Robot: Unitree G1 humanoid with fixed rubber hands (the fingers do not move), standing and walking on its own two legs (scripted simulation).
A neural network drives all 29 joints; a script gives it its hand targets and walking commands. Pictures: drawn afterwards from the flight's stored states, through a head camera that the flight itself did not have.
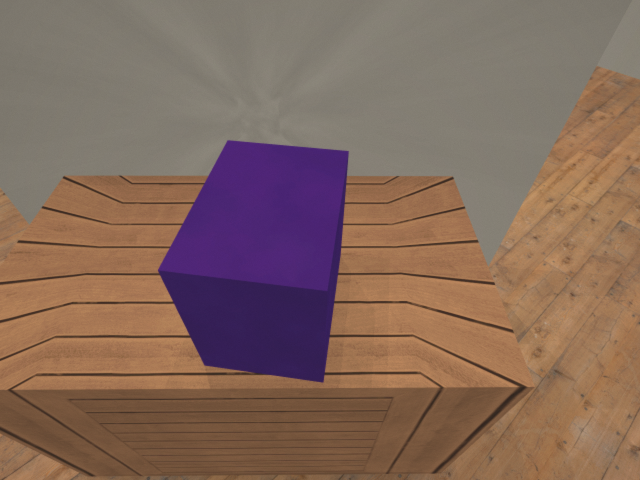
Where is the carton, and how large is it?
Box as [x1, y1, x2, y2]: [158, 140, 348, 381]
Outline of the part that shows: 228,140 162,261 158,271 204,365 323,381 340,255 348,151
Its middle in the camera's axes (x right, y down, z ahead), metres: -0.07 +0.04 +0.63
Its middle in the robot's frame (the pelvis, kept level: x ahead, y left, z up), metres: +0.46 +0.09 -0.02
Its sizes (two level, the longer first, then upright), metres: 0.274 0.201 0.260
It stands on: a pedestal, 0.63 m high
